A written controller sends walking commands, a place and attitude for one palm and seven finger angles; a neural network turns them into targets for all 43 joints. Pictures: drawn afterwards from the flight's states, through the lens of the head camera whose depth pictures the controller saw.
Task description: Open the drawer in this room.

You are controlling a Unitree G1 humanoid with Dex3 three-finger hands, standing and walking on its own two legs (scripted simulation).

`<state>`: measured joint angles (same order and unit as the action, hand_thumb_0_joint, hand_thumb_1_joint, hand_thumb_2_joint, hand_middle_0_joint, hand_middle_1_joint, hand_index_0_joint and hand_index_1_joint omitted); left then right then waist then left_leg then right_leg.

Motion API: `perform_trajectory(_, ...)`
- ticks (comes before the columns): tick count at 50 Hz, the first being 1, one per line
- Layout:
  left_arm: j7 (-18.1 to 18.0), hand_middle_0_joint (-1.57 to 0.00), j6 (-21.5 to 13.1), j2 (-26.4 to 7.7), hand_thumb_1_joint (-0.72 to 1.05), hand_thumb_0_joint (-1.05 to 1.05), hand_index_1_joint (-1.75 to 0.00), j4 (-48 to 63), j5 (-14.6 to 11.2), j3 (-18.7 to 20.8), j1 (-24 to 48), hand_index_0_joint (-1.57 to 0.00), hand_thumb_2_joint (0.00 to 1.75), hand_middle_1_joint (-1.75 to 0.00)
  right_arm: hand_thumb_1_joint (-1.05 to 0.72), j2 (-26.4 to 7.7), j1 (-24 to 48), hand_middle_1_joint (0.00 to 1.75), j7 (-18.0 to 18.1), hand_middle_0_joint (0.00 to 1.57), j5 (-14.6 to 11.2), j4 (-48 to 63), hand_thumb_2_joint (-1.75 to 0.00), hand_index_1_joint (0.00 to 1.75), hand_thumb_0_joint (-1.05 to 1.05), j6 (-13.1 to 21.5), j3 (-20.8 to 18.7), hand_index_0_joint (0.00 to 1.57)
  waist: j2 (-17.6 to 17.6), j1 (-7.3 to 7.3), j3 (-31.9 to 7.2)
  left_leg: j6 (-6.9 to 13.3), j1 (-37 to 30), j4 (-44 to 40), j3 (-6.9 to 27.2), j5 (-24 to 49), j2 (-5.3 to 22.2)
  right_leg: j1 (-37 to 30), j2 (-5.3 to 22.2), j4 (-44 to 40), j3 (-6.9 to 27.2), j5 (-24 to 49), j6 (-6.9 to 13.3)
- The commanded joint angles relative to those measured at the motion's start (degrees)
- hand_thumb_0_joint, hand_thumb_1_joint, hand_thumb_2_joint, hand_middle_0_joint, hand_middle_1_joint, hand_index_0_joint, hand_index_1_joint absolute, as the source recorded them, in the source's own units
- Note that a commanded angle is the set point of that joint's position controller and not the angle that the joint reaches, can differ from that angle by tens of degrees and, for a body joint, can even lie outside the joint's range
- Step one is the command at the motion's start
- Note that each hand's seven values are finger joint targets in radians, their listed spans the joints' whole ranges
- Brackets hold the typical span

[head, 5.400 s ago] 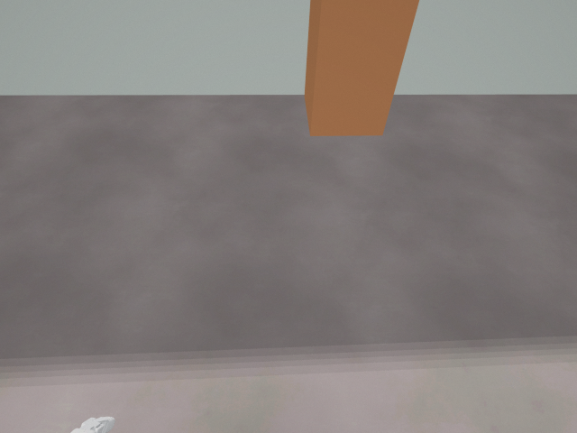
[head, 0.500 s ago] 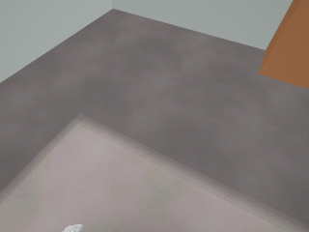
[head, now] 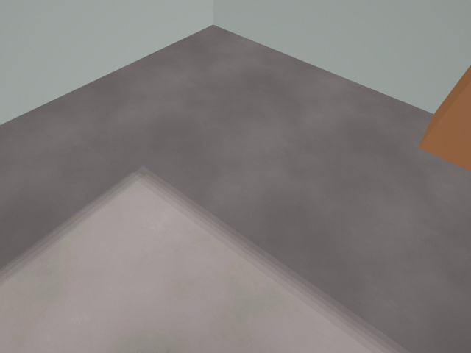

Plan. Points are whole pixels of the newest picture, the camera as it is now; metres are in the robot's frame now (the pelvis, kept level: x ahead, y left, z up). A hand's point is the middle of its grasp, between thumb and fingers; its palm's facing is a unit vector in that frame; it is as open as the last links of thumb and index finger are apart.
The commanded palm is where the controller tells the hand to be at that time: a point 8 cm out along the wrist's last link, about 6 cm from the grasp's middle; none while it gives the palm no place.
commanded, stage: turn or walk to find it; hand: left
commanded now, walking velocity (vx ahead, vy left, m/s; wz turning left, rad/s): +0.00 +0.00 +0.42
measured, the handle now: out of the picture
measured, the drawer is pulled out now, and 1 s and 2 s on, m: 0.00 0.00 0.00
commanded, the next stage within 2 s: none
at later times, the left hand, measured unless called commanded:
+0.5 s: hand out of the picture -0.04 +0.23 -0.19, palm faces +0.24 -0.95 -0.21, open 7.3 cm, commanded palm none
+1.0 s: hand out of the picture -0.02 +0.21 -0.15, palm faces +0.38 -0.88 -0.28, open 7.3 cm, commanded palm none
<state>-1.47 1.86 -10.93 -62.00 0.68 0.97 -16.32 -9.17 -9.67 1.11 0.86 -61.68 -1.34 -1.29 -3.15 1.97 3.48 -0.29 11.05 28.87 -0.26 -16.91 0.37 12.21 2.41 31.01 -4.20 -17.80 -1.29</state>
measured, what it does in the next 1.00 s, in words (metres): steps on the spot, turning left: left foot, then right foot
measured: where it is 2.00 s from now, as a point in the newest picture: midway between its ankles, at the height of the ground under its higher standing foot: outside the picture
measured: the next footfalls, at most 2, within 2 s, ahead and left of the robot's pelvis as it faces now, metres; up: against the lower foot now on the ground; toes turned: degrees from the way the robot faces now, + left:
left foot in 0.46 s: -0.01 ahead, +0.14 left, +0.00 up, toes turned +17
right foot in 0.92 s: +0.02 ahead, -0.10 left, +0.00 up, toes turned +18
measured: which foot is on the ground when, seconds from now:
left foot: down 0.00-0.16, up 0.18-0.44, down 0.46-0.92, up 0.94-1.00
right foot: down 0.00-0.46, up 0.48-0.90, down 0.92-1.00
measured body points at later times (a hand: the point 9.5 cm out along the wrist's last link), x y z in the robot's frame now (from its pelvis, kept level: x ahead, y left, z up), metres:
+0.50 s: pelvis -0.04 +0.03 -0.01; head +0.00 +0.06 +0.43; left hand -0.05 +0.28 -0.18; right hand +0.11 -0.21 -0.14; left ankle -0.05 +0.13 -0.74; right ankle -0.03 -0.12 -0.72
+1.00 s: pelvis -0.05 -0.01 +0.00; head -0.01 -0.02 +0.45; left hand -0.04 +0.25 -0.13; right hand +0.08 -0.23 -0.17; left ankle -0.08 +0.11 -0.70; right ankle -0.02 -0.11 -0.74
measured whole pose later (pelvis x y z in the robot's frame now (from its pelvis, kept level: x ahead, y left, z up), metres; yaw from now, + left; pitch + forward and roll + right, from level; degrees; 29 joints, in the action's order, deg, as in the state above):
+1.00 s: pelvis -0.05 -0.01 +0.00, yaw +23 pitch +0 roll +1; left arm -1.4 1.2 -10.0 -51.4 1.1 1.8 -9.5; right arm -13.1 -13.7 -0.5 1.6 -55.9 -4.3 -4.7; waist 2.8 -2.1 3.6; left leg -0.8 25.4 50.2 3.1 -24.4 -3.0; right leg 13.4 2.3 31.4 -4.9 -18.0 1.2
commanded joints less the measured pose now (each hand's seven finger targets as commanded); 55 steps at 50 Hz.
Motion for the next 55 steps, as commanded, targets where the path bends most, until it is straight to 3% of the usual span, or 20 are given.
perform_trajectory(1, -0.2, -0.20, -0.9, -5.0, 0.90, 0.00, -0.30, 3.3, 0.1, 1.7, -0.7, -0.20, 0.90, -0.30, -0.90, -11.2, -0.6, 0.30, 0.9, 0.20, -0.1, 3.4, -0.90, 0.30, 0.00, 1.1, -2.3, 0.20, 14.8, -1.30, -2.0, 8.5, 0.2, -10.1, 14.0, 25.9, 13.8, 4.6, 1.7, 7.8, 0.9, -6.3, -0.9)
perform_trajectory(5, -0.1, -0.20, -1.4, -4.6, 0.90, 0.00, -0.30, 3.2, 0.2, 2.0, -4.5, -0.20, 0.90, -0.30, -0.90, -11.7, 0.7, 0.30, 0.6, 0.20, -0.1, 5.2, -0.90, 0.30, 0.00, 0.7, -3.2, 0.20, 10.3, 0.12, -4.0, 6.6, 3.5, -4.0, 12.4, 24.6, 10.2, -1.1, 1.4, -2.6, 1.0, 2.0, -1.0)
perform_trajectory(7, -0.5, -0.20, -2.0, -9.4, 0.90, 0.00, -0.30, 3.9, 1.0, 3.1, -5.0, -0.20, 0.90, -0.30, -0.90, -8.3, 0.8, 0.30, -0.1, 0.20, -0.6, 7.3, -0.90, 0.30, 0.00, 0.6, -2.9, 0.20, -4.4, -0.02, -4.5, 1.4, 13.7, 6.4, 4.0, 8.8, 1.8, -8.4, 12.6, -10.4, 11.1, 12.4, 2.4)
perform_trajectory(8, -0.5, -0.20, -2.2, -12.0, 0.90, 0.00, -0.30, 4.7, 1.0, 4.0, -5.1, -0.20, 0.90, -0.30, -0.90, -7.1, 2.2, 0.30, -0.2, 0.20, -0.2, 8.5, -0.90, 0.30, 0.00, -0.1, -2.8, 0.20, -15.0, 1.27, -3.1, -0.7, 17.2, 16.8, -0.3, -8.7, -1.8, -7.1, 20.5, -14.5, 17.7, 15.5, 8.0)
perform_trajectory(11, -0.7, -0.20, -2.2, -9.7, 0.90, 0.00, -0.30, 6.5, 1.1, 3.3, -1.5, -0.20, 0.90, -0.30, -0.90, -7.1, 3.3, 0.30, -0.9, 0.20, -0.1, 8.1, -0.90, 0.30, 0.00, -0.8, -3.3, 0.20, -4.3, -0.46, -1.2, -1.0, 18.5, 32.8, 1.6, -11.9, 1.1, -3.8, 19.2, -11.4, 10.4, 27.5, 11.0)
perform_trajectory(16, -0.7, -0.20, -2.0, -12.1, 0.90, 0.00, -0.30, 8.1, 1.6, 4.0, -0.6, -0.20, 0.90, -0.30, -0.90, -6.0, 4.4, 0.30, -1.8, 0.20, -0.5, 9.4, -0.90, 0.30, 0.00, -0.8, -2.5, 0.20, -8.3, 0.36, -2.5, -2.0, 13.5, 20.7, -3.1, -10.7, 1.5, -4.8, 17.8, -8.5, 3.2, 30.8, 9.3)
perform_trajectory(20, -0.3, -0.20, -1.5, -13.4, 0.90, 0.00, -0.30, 8.4, 1.0, 4.5, 1.1, -0.20, 0.90, -0.30, -0.90, -7.4, 0.6, 0.30, -2.0, 0.20, -0.2, 9.4, -0.90, 0.30, 0.00, -0.2, -2.5, 0.20, -6.7, -1.75, -4.6, -1.6, 3.9, 3.1, -5.8, 0.5, 1.0, -2.3, 16.1, -2.1, -1.6, 23.9, 5.0)
perform_trajectory(21, -0.1, -0.20, -1.1, -12.5, 0.90, 0.00, -0.30, 9.0, 0.5, 4.4, 1.0, -0.20, 0.90, -0.30, -0.90, -9.7, -1.4, 0.30, -2.0, 0.20, 0.0, 9.2, -0.90, 0.30, 0.00, 0.2, -2.9, 0.20, -1.2, -2.86, -6.0, -0.8, -2.6, -3.4, -3.6, 7.8, 2.8, 2.2, 14.6, 3.4, -3.4, 18.9, 2.4)
perform_trajectory(22, 0.2, -0.20, -0.7, -9.5, 0.90, 0.00, -0.30, 10.6, 0.2, 4.2, 0.0, -0.20, 0.90, -0.30, -0.90, -15.3, -3.6, 0.30, -1.8, 0.20, 0.5, 9.6, -0.90, 0.30, 0.00, 0.7, -4.2, 0.20, 13.6, -3.55, -7.6, 4.4, -8.8, -7.1, 13.4, 20.2, 14.7, 13.0, 7.9, 14.1, -6.5, 1.1, -1.8)
perform_trajectory(23, 0.2, -0.20, -0.5, -7.1, 0.90, 0.00, -0.30, 12.9, 0.3, 3.1, 2.6, -0.20, 0.90, -0.30, -0.90, -19.1, -6.8, 0.30, -1.5, 0.20, 0.5, 9.4, -0.90, 0.30, 0.00, 0.5, -5.0, 0.20, 20.6, -5.20, -7.1, 11.1, -7.4, -10.9, 22.3, 29.5, 23.6, 17.9, 3.8, 24.8, -4.0, -20.1, -3.1)
perform_trajectory(26, 0.3, -0.20, 0.1, -7.8, 0.90, 0.00, -0.30, 12.0, 0.6, 3.8, 7.5, -0.20, 0.90, -0.30, -0.90, -15.2, -2.7, 0.30, -0.2, 0.20, 0.6, 9.6, -0.90, 0.30, 0.00, 0.8, -4.1, 0.20, 14.6, -4.19, -2.9, 10.4, 1.1, -12.5, 18.4, 14.6, 17.9, 19.5, 4.8, 34.6, 3.9, -11.0, -2.1)
perform_trajectory(29, 0.9, -0.20, 0.0, -6.9, 0.90, 0.00, -0.30, 10.3, 0.6, 3.7, 4.2, -0.20, 0.90, -0.30, -0.90, -13.3, -1.1, 0.30, 0.1, 0.20, 0.4, 10.3, -0.90, 0.30, 0.00, 1.4, -3.4, 0.20, 11.5, -2.16, -5.2, 8.9, -2.3, -11.2, 12.0, 22.1, 13.2, 18.0, 3.7, 32.7, 3.3, -5.2, -2.8)
perform_trajectory(38, 0.4, -0.20, -0.1, -5.5, 0.90, 0.00, -0.30, 13.0, 0.0, 3.1, 8.3, -0.20, 0.90, -0.30, -0.90, -13.8, -4.9, 0.30, -0.2, 0.20, 0.7, 9.7, -0.90, 0.30, 0.00, 0.6, -4.4, 0.20, 11.4, -4.25, -5.8, 10.6, -3.3, -10.2, 16.9, 22.0, 13.1, 13.0, 0.9, 18.1, 2.9, -8.0, -2.9)
perform_trajectory(43, 0.0, -0.20, -0.8, -5.7, 0.90, 0.00, -0.30, 12.0, -0.3, 3.3, 2.8, -0.20, 0.90, -0.30, -0.90, -13.7, -2.6, 0.30, -0.6, 0.20, 0.6, 10.7, -0.90, 0.30, 0.00, 0.1, -4.9, 0.20, 11.2, -1.53, -6.8, 8.2, 4.0, -6.5, 17.7, 19.8, 10.2, -0.1, -0.9, 0.1, 1.4, 0.2, -1.9)
perform_trajectory(44, -0.2, -0.20, -1.2, -6.7, 0.90, 0.00, -0.30, 11.7, -0.2, 3.5, 0.8, -0.20, 0.90, -0.30, -0.90, -12.9, -2.4, 0.30, -0.8, 0.20, 0.3, 10.9, -0.90, 0.30, 0.00, 0.0, -4.8, 0.20, 8.7, -0.58, -7.2, 6.1, 7.6, -4.0, 16.4, 15.5, 8.0, -5.7, 0.1, -7.6, 1.8, 5.2, -1.7)
perform_trajectory(45, -0.5, -0.20, -1.8, -10.1, 0.90, 0.00, -0.30, 11.8, 0.4, 4.1, 0.3, -0.20, 0.90, -0.30, -0.90, -10.1, -3.3, 0.30, -1.2, 0.20, -0.3, 11.2, -0.90, 0.30, 0.00, 0.0, -4.5, 0.20, 0.3, -0.42, -7.0, 2.8, 15.6, 2.9, 12.4, 6.7, 3.7, -12.1, 7.9, -13.6, 9.4, 3.9, 0.5)
perform_trajectory(46, -0.8, -0.20, -2.0, -14.6, 0.90, 0.00, -0.30, 12.3, 1.1, 4.9, 0.3, -0.20, 0.90, -0.30, -0.90, -6.7, -3.1, 0.30, -1.4, 0.20, -0.2, 12.9, -0.90, 0.30, 0.00, 0.1, -3.8, 0.20, -13.5, -0.08, -5.4, -1.0, 23.3, 14.8, 2.6, -10.5, -4.0, -12.3, 21.6, -16.6, 22.3, 6.4, 6.6)
perform_trajectory(47, -0.8, -0.20, -1.9, -14.5, 0.90, 0.00, -0.30, 13.3, 0.5, 4.9, 1.4, -0.20, 0.90, -0.30, -0.90, -9.5, -1.6, 0.30, -1.2, 0.20, 0.6, 12.8, -0.90, 0.30, 0.00, -0.8, -4.6, 0.20, -13.4, 0.57, -4.5, -1.0, 21.7, 26.0, 4.3, -15.2, -2.1, -4.0, 25.0, -18.0, 22.7, 5.8, 10.0)
perform_trajectory(50, -0.6, -0.20, -2.0, -9.4, 0.90, 0.00, -0.30, 14.5, 0.3, 3.5, 8.9, -0.20, 0.90, -0.30, -0.90, -9.0, -4.1, 0.30, -2.0, 0.20, 0.6, 9.6, -0.90, 0.30, 0.00, -1.8, -4.8, 0.20, -4.0, -4.22, 0.0, -1.7, 21.1, 39.3, 3.8, -6.0, 0.4, 1.2, 16.1, -15.2, 10.2, 11.4, 7.7)
perform_trajectory(55, -0.6, -0.20, -2.7, -9.1, 0.90, 0.00, -0.30, 12.2, 0.6, 3.4, 2.8, -0.20, 0.90, -0.30, -0.90, -8.0, -1.5, 0.30, -2.0, 0.20, 0.3, 9.3, -0.90, 0.30, 0.00, -1.8, -3.9, 0.20, -5.5, -1.58, -1.9, -3.9, 20.7, 34.7, 0.5, -5.4, 1.4, -6.2, 15.6, -11.9, 4.1, 26.2, 8.0)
